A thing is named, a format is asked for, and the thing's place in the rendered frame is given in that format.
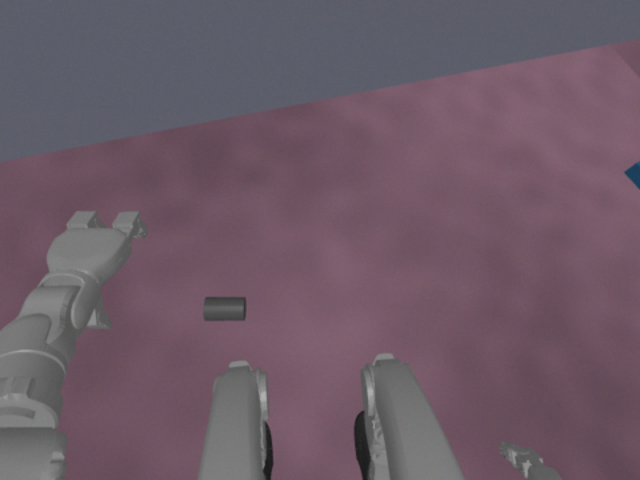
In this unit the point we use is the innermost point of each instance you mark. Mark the right robot foot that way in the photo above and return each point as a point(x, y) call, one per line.
point(361, 446)

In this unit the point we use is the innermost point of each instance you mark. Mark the left robot hand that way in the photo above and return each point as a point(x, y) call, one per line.
point(89, 247)

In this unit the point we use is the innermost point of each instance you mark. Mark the left robot arm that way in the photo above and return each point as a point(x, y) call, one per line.
point(35, 350)

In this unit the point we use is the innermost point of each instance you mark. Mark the right robot hand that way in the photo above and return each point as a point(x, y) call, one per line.
point(527, 462)

